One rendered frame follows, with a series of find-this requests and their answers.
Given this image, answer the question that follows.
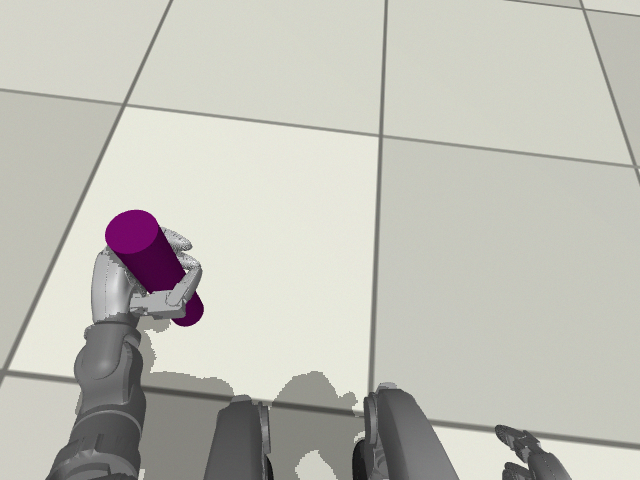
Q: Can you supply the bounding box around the right robot foot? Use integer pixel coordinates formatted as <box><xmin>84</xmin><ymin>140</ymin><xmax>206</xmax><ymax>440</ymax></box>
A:
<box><xmin>352</xmin><ymin>439</ymin><xmax>368</xmax><ymax>480</ymax></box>

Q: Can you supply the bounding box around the left robot arm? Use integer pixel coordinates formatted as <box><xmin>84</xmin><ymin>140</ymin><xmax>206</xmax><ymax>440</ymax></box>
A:
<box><xmin>45</xmin><ymin>321</ymin><xmax>146</xmax><ymax>480</ymax></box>

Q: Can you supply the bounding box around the can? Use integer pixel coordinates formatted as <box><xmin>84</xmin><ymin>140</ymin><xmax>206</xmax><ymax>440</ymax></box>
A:
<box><xmin>105</xmin><ymin>210</ymin><xmax>204</xmax><ymax>327</ymax></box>

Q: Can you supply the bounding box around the left robot hand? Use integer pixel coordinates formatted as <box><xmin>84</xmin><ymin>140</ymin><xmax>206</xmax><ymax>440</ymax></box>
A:
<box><xmin>91</xmin><ymin>227</ymin><xmax>202</xmax><ymax>328</ymax></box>

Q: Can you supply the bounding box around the right robot hand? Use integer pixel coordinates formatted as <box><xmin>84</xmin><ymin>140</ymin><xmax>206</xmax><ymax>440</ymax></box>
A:
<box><xmin>495</xmin><ymin>425</ymin><xmax>572</xmax><ymax>480</ymax></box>

